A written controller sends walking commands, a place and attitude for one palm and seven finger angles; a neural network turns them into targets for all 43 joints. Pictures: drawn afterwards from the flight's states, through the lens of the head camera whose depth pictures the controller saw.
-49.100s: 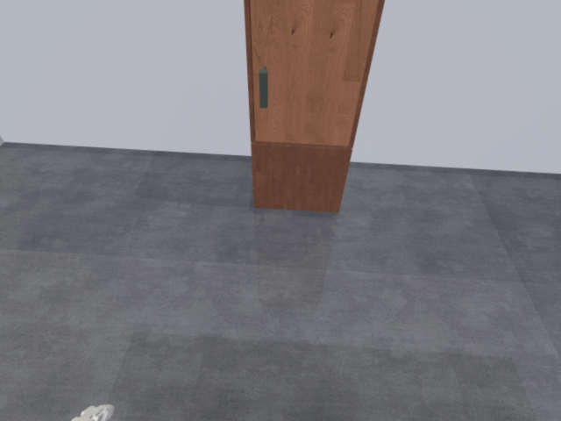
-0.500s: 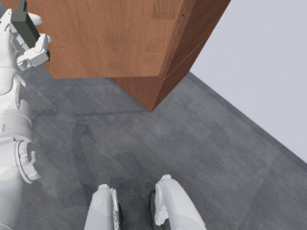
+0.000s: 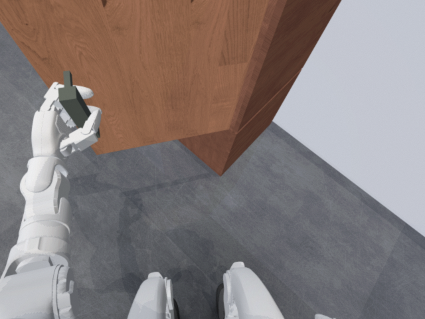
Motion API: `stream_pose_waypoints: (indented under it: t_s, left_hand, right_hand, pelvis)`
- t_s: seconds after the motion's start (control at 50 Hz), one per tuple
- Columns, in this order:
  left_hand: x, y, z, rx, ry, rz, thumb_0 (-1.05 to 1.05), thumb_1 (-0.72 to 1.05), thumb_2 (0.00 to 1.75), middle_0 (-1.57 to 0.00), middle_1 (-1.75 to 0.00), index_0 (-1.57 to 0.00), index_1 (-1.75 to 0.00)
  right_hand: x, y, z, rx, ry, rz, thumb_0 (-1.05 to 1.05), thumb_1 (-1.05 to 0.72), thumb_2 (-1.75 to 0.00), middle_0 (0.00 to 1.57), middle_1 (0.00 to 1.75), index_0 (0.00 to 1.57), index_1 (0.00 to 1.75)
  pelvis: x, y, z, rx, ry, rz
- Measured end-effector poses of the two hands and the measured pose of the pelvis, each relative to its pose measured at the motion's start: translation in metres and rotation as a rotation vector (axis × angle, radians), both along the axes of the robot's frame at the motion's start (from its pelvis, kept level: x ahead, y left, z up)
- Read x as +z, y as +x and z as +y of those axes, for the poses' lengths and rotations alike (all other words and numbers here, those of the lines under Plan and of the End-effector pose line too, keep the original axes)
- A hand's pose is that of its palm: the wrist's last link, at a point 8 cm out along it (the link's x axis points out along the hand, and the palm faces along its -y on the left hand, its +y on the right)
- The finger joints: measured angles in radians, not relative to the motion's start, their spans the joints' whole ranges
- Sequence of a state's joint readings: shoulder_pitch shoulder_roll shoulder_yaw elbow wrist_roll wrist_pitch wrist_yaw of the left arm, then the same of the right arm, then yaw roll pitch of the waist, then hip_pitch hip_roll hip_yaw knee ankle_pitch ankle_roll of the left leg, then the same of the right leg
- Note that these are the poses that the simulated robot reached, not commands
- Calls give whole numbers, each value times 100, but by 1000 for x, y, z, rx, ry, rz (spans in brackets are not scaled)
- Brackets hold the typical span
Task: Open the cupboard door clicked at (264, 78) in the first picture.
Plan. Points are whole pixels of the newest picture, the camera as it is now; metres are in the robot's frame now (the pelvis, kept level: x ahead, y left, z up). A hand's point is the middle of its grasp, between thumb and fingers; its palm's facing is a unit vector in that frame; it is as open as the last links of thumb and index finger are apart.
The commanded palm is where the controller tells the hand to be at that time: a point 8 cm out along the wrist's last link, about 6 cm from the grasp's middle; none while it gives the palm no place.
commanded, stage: pull the door open along its arc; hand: left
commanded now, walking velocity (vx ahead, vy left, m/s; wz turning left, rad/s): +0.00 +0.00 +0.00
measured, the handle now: (80, 106) +0.51 +0.22 +0.01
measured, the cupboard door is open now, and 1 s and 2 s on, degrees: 57 89 92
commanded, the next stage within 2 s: open thumb and fingers to let go in 0.62 s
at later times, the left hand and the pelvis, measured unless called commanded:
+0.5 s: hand (144, 195) +0.33 +0.10 +0.02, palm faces +0.45 -0.89 +0.01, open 6.6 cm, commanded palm +0.26 +0.15 +0.01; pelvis +0.01 -0.04 +0.00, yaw +4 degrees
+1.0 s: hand (160, 204) +0.31 +0.07 +0.02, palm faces +0.46 -0.89 -0.02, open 7.9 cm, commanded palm +0.26 +0.11 +0.01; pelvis -0.01 -0.06 +0.00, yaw +6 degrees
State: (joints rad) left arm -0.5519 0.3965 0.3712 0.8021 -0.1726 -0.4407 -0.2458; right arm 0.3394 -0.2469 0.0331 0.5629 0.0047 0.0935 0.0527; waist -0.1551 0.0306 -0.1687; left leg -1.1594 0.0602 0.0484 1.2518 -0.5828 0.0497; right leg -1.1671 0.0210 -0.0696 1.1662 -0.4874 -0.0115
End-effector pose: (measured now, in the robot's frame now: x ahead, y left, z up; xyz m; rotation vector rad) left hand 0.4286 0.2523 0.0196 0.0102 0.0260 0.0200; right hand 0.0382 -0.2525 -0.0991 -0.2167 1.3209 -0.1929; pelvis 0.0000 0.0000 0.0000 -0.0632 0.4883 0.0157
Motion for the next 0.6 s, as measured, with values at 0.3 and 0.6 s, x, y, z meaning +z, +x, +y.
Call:
stream_pose_waypoints:
  t_s: [0.3,0.6]
  left_hand:
    - [-1,-106,-72,303,-60,-27,1,63,73,-30,-130,-34,-127]
    - [2,-157,-130,460,-1,-8,0,63,73,-31,-129,-32,-131]
  right_hand:
    - [3,124,17,189,90,-304,1,-90,-90,20,30,20,30]
    - [-4,141,9,261,139,-355,1,-90,-90,20,30,20,30]
  pelvis:
    - [5,9,-9,7,41,-63]
    - [6,7,-48,48,77,-105]
